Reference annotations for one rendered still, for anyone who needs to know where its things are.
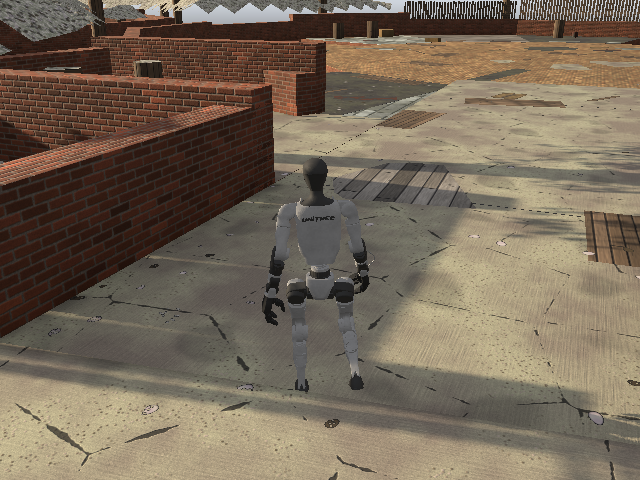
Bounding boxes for robot right forearm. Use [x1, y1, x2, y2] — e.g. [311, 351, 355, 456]
[353, 238, 369, 277]

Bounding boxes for robot left hand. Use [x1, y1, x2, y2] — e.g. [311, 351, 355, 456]
[262, 295, 285, 326]

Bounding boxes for robot right upper arm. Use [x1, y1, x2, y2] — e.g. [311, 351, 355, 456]
[337, 200, 364, 254]

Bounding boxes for right robot shin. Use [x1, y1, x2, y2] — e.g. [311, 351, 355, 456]
[342, 316, 360, 378]

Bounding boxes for robot right hand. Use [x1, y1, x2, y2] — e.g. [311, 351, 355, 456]
[349, 272, 370, 294]

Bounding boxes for robot left upper arm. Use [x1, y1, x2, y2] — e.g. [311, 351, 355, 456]
[274, 202, 296, 261]

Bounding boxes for robot left forearm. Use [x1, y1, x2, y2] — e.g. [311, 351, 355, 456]
[264, 246, 285, 298]

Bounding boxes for robot left foot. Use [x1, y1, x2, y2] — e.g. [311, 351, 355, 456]
[295, 379, 309, 392]

